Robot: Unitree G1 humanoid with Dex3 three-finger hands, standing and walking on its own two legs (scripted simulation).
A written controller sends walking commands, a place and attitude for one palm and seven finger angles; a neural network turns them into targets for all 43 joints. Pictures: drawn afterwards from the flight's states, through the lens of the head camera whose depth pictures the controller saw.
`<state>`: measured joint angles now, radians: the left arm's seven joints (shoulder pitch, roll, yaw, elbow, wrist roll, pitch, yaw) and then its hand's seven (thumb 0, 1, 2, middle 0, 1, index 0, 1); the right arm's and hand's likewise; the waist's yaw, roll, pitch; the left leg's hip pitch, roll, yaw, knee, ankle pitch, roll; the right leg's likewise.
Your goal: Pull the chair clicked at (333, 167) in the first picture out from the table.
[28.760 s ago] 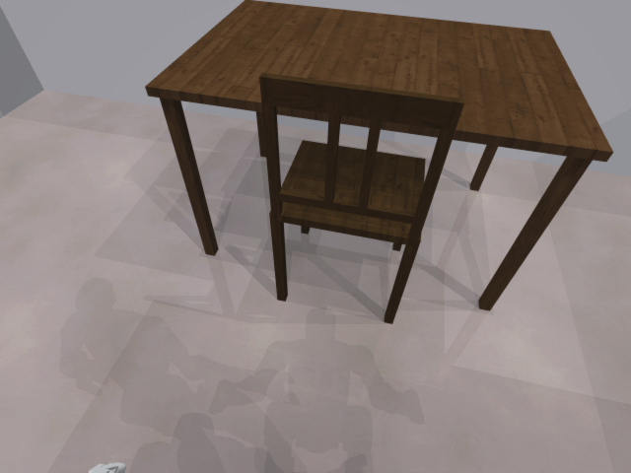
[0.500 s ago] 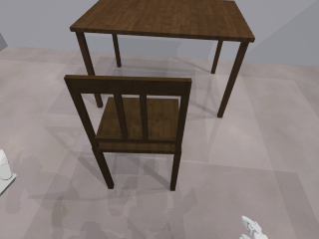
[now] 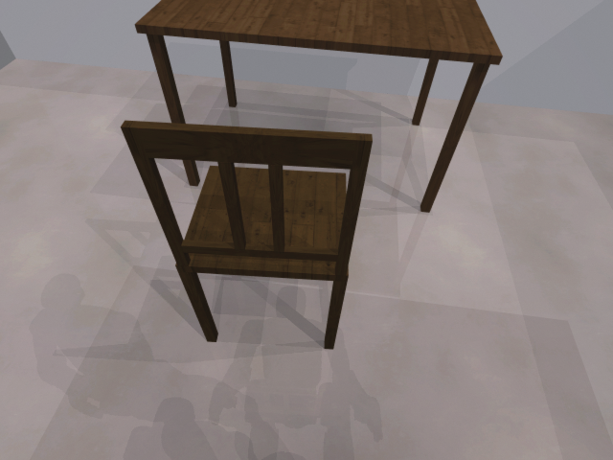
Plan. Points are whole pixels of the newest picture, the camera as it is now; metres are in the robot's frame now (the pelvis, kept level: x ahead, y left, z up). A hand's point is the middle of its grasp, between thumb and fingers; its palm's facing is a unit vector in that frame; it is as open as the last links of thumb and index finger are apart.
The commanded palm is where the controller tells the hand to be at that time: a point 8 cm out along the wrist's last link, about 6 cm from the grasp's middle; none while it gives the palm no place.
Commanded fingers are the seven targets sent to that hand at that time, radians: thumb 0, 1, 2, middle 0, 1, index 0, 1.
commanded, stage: let the arm hang, fingers relaxed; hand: left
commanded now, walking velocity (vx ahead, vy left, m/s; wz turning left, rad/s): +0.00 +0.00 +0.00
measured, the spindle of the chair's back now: (233, 207) +0.60 +0.18 -0.10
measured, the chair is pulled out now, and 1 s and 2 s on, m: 0.60 0.60 0.60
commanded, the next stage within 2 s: look to check the result in 0.60 s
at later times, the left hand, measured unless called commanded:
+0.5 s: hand out of the picture -0.01 +0.14 -0.17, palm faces +0.01 -0.99 -0.16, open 7.3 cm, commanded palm none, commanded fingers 0.00 0.90 0.90 -0.20 -0.30 -0.20 -0.30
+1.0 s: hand out of the picture +0.01 +0.14 -0.17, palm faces +0.01 -0.98 -0.19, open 7.3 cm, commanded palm none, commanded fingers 0.00 0.90 0.90 -0.20 -0.30 -0.20 -0.30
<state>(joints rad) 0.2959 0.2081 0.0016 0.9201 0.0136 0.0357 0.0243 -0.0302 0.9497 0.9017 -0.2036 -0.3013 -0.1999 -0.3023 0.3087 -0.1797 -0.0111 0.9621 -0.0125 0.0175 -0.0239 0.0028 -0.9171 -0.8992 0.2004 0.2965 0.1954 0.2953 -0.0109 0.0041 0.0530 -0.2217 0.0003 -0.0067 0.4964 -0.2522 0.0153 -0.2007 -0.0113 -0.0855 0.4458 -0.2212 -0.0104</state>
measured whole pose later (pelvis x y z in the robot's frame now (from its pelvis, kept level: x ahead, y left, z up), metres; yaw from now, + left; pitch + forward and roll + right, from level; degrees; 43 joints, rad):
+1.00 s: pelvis +0.01 -0.02 +0.00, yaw -1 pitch -1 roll +0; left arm 0.30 0.14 -0.01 1.06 0.01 0.01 0.04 0.01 0.92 0.90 -0.20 -0.30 -0.20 -0.30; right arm 0.33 -0.10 0.00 1.09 0.00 -0.01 -0.04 0.00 -0.91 -0.90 0.20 0.30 0.19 0.30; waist 0.00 0.01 0.06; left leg -0.19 0.03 0.00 0.46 -0.25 -0.02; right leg -0.20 0.01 -0.08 0.45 -0.24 -0.04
